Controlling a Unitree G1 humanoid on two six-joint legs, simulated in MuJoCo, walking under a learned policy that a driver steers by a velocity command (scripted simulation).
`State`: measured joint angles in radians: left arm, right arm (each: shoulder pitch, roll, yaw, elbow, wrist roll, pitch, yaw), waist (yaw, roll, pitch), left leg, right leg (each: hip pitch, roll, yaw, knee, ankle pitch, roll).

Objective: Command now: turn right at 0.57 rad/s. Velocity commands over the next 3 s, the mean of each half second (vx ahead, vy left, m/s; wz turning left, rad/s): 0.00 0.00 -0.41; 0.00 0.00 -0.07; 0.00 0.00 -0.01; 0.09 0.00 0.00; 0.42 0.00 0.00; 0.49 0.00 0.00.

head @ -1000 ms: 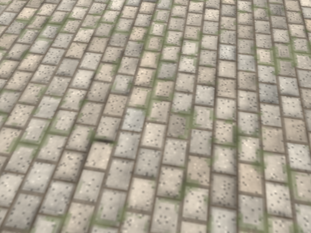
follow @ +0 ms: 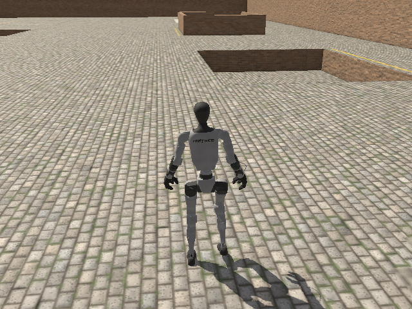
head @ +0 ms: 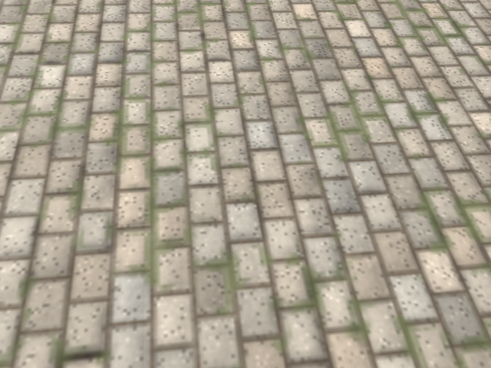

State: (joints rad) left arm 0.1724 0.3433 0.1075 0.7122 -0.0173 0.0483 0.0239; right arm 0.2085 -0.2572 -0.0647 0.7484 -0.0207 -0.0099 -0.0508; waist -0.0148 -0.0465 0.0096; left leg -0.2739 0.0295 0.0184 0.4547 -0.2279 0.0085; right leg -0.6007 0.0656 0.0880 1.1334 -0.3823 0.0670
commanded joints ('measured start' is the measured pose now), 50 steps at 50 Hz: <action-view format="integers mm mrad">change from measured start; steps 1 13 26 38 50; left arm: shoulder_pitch -55 80 -58 -43 4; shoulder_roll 26 144 52 -5 -16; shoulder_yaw -2 35 -24 -45 -41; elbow -105 -142 -90 -17 76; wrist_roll -9 3 31 33 24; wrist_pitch -5 0 -47 -41 -49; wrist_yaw -7 -24 -12 -16 -3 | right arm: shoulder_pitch -7 30 -46 -22 -11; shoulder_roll -156 -113 -105 -101 -83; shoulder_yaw -36 -32 -17 0 10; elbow -72 -70 -69 -35 -3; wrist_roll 2 4 19 3 10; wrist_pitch -2 -3 21 -26 -19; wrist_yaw -14 30 18 35 23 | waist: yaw -18 12 27 16 13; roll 204 -76 -99 116 39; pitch -54 -157 -95 -22 -21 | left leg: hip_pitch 216 -171 -108 23 50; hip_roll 226 139 33 57 33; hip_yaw -147 116 -34 -78 -59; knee -119 352 301 -15 10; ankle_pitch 394 -52 -159 44 94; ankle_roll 194 -24 -84 -2 5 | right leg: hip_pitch -125 670 409 360 377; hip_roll -53 -254 -274 -93 -97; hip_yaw -37 143 113 3 -1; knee -37 -759 -778 -671 -663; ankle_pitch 32 672 482 195 269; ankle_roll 41 -175 -307 -115 -96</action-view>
